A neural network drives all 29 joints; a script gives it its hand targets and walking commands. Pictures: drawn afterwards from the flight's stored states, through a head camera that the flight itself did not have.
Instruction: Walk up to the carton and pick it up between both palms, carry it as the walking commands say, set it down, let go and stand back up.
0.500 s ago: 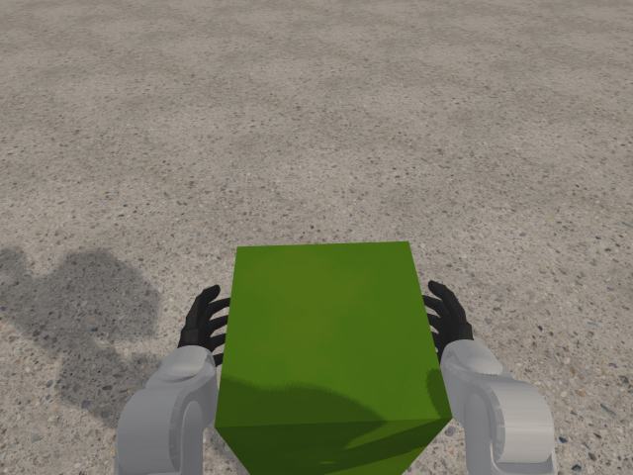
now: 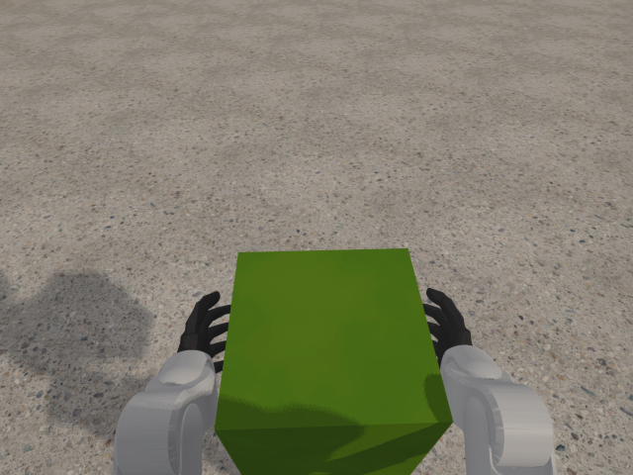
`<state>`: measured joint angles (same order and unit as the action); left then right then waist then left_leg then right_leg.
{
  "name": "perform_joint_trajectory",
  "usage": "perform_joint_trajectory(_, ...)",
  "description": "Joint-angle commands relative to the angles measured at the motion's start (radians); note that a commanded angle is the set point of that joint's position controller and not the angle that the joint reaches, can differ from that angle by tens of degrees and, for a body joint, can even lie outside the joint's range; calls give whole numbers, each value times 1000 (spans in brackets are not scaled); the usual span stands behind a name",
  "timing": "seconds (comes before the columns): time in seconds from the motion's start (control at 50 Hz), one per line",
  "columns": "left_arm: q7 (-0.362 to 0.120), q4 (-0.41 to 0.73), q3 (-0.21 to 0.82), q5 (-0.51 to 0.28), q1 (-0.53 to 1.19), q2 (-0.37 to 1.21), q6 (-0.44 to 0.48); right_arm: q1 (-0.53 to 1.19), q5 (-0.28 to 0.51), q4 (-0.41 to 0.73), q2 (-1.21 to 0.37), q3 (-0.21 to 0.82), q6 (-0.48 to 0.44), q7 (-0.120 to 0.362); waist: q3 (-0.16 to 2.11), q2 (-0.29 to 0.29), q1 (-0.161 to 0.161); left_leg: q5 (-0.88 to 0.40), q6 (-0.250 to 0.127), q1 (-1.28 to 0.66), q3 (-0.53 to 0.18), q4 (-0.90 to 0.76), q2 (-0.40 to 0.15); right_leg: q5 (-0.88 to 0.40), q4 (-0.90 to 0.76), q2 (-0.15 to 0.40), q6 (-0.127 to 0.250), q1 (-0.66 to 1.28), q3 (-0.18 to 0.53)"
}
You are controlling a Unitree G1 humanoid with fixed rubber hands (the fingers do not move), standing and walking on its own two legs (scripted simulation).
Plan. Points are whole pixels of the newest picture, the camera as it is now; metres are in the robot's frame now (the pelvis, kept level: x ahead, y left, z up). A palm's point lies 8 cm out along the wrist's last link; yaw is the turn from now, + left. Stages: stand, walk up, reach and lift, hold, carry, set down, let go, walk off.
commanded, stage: carry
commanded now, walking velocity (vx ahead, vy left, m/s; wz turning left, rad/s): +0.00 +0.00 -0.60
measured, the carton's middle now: (325, 384) +0.24 +0.00 +0.02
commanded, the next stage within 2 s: none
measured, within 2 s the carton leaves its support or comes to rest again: neither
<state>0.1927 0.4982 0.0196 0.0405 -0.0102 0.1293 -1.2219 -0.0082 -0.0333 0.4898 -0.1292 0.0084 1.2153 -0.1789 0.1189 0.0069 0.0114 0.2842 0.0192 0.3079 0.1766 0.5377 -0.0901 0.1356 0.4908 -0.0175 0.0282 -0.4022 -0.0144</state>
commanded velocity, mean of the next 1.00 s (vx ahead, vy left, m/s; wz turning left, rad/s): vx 0.00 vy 0.00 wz -0.60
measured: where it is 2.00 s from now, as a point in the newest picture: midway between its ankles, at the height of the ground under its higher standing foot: outside the picture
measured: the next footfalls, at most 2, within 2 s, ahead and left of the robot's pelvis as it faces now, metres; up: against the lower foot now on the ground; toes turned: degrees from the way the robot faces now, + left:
left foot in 0.86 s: +0.11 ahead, +0.09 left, +0.00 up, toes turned -20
right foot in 1.22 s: +0.03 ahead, -0.21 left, +0.00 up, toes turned -44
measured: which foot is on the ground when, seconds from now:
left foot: down 0.00-0.64, up 0.66-0.84, down 0.86-1.00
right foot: down 0.00-0.88, up 0.90-1.00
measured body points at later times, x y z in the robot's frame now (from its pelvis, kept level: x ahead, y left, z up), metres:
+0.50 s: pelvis +0.04 -0.01 -0.01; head +0.05 +0.00 +0.44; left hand +0.31 +0.09 +0.07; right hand +0.26 -0.19 +0.07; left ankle +0.01 +0.13 -0.73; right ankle +0.07 -0.10 -0.73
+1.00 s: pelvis +0.06 -0.02 +0.01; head +0.06 +0.00 +0.46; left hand +0.34 -0.01 +0.10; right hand +0.21 -0.25 +0.10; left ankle +0.07 +0.10 -0.73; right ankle +0.01 -0.12 -0.67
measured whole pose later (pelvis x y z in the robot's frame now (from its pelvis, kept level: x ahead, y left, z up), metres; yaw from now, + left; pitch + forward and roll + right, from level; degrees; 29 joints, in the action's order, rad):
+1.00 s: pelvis +0.06 -0.02 +0.01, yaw -28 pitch +4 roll -3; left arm 0.19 0.57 0.03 0.05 -0.02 0.13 -1.22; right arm -0.02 -0.01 0.53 -0.13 0.02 1.18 -0.18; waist 0.11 0.00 0.01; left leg 0.32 0.01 0.24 0.11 0.50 -0.11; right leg 0.38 0.95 -0.08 -0.04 -0.55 0.00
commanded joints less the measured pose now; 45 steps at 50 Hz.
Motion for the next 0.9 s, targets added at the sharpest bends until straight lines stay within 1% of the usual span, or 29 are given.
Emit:
perform_joint_trajectory(0.0,-141,97,553,-278,361,809,13,358,266,89,-823,546,-18,134,67,-10,0,289,-13,-60,-131,-124,-140,202,-106,103,-12,-55,131)
perform_joint_trajectory(0.08,-144,116,565,-287,362,819,13,346,266,102,-827,546,-21,131,73,-16,2,289,-7,-92,-115,-90,-161,89,-82,97,-23,-76,156)
perform_joint_trajectory(0.14,-143,122,566,-287,351,825,15,338,273,115,-828,549,-23,132,95,-17,4,247,-5,-123,-108,-66,-173,-21,-50,95,-27,-73,176)
perform_joint_trajectory(0.18,-141,125,565,-284,341,829,17,334,279,124,-828,552,-24,133,108,1,4,181,-7,-143,-108,-47,-190,-72,-16,88,-25,-72,179)
perform_joint_trajectory(0.24,-138,129,559,-277,328,835,19,330,290,136,-828,557,-26,136,134,17,3,28,-5,-172,-93,8,-204,-166,29,79,-15,-62,190)
perform_joint_trajectory(0.3,-136,128,554,-272,311,837,22,328,298,147,-827,560,-26,139,162,-18,0,-20,10,-170,-66,79,-183,-257,25,80,-3,-19,238)
perform_joint_trajectory(0.34,-135,129,553,-271,304,842,25,329,301,155,-827,562,-27,142,179,-46,-3,16,21,-160,-62,112,-157,-302,8,83,9,9,288)
perform_joint_trajectory(0.38,-134,134,555,-271,306,848,28,326,301,158,-828,561,-30,145,185,-54,-3,61,25,-173,-67,103,-139,-318,-4,78,16,5,321)
perform_joint_trajectory(0.42,-135,142,562,-274,316,854,32,318,299,156,-832,557,-34,147,178,-19,2,37,15,-239,-75,52,-155,-304,12,50,0,-49,289)
perform_joint_trajectory(0.46,-135,152,570,-277,326,857,32,309,297,155,-831,548,-39,147,166,79,6,-134,-19,-332,-107,25,-243,-229,97,17,-25,-147,197)
perform_joint_trajectory(0.48,-134,154,572,-277,329,856,31,307,297,155,-827,543,-39,145,155,134,8,-232,-41,-367,-123,20,-295,-113,153,5,-26,-206,155)
perform_joint_trajectory(0.5,-134,152,570,-275,334,853,27,310,296,154,-819,538,-38,143,139,183,9,-318,-67,-382,-132,11,-344,60,221,-5,-24,-260,119)
perform_joint_trajectory(0.52,-135,147,564,-272,343,849,21,314,292,148,-809,532,-34,139,123,207,10,-384,-89,-355,-130,1,-386,205,277,4,-17,-273,89)
perform_joint_trajectory(0.54,-137,142,558,-271,352,842,15,316,284,137,-799,525,-28,134,104,195,11,-423,-92,-300,-106,1,-399,255,300,25,-6,-243,65)
perform_joint_trajectory(0.56,-139,132,552,-272,347,840,10,323,278,129,-793,523,-23,129,83,152,3,-420,-72,-242,-70,27,-385,240,257,39,5,-198,61)
perform_joint_trajectory(0.58,-142,116,544,-275,333,838,6,336,274,127,-791,526,-18,125,63,87,-8,-362,-33,-167,-27,82,-342,153,185,41,20,-130,89)
perform_joint_trajectory(0.6,-143,94,533,-277,307,833,6,354,276,139,-785,536,-12,124,51,-24,-19,-218,16,-86,23,186,-260,-70,112,32,39,-49,173)
perform_joint_trajectory(0.62,-143,82,520,-277,294,830,8,369,281,150,-782,543,-9,125,62,-192,-30,17,63,14,43,328,-155,-354,5,74,68,49,351)
perform_joint_trajectory(0.64,-144,81,522,-280,294,829,10,364,276,145,-787,541,-11,122,88,-278,-25,388,85,129,-33,407,-33,-495,-79,138,106,143,544)
perform_joint_trajectory(0.66,-147,100,538,-291,321,841,18,337,267,124,-815,541,-19,120,139,-225,-20,433,82,207,-129,418,3,-448,-95,171,140,246,604)
perform_joint_trajectory(0.68,-152,113,547,-296,332,860,26,326,269,113,-846,548,-27,123,181,-153,-17,391,64,223,-184,405,6,-348,-103,167,152,302,573)
perform_joint_trajectory(0.72,-160,137,565,-299,347,910,45,345,287,120,-891,563,-44,135,191,-128,-19,356,52,209,-204,324,33,-250,-143,158,145,319,547)
perform_joint_trajectory(0.74,-162,151,576,-298,350,923,55,341,287,117,-910,564,-55,139,204,-118,-19,339,43,171,-204,271,42,-256,-152,149,136,317,518)
perform_joint_trajectory(0.78,-163,171,583,-289,341,927,70,334,292,129,-920,564,-73,142,232,-110,-19,292,22,83,-190,159,64,-279,-174,135,107,295,483)
perform_joint_trajectory(0.8,-160,174,584,-283,326,918,72,321,291,130,-913,560,-77,142,247,-99,-19,260,11,17,-183,86,65,-268,-178,120,83,262,455)
perform_joint_trajectory(0.82,-157,172,581,-274,308,901,71,305,287,127,-899,553,-78,141,259,-90,-14,215,1,-76,-170,-19,61,-230,-180,95,48,204,417)
perform_joint_trajectory(0.84,-151,167,576,-264,297,877,65,280,281,116,-881,546,-75,140,258,-76,1,126,-12,-203,-156,-167,41,-163,-165,58,-1,110,363)
perform_joint_trajectory(0.86,-149,164,577,-254,282,856,55,254,273,103,-857,535,-73,138,232,28,10,136,-47,-305,-253,-255,-70,-9,-93,6,-54,-34,282)
perform_joint_trajectory(0.88,-146,171,581,-250,282,843,43,241,271,102,-829,525,-70,139,210,293,12,111,-130,-341,-503,-295,-311,263,143,-69,-85,-184,175)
